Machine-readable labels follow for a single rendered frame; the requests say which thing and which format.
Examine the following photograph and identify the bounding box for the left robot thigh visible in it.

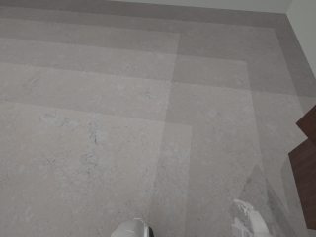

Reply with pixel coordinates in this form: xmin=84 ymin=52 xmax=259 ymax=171
xmin=111 ymin=220 xmax=149 ymax=237

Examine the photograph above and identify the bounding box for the robot right hand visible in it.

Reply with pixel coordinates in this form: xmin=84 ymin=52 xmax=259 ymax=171
xmin=231 ymin=199 xmax=270 ymax=237

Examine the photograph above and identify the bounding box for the cupboard door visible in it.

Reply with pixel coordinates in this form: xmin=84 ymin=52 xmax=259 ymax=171
xmin=296 ymin=105 xmax=316 ymax=146

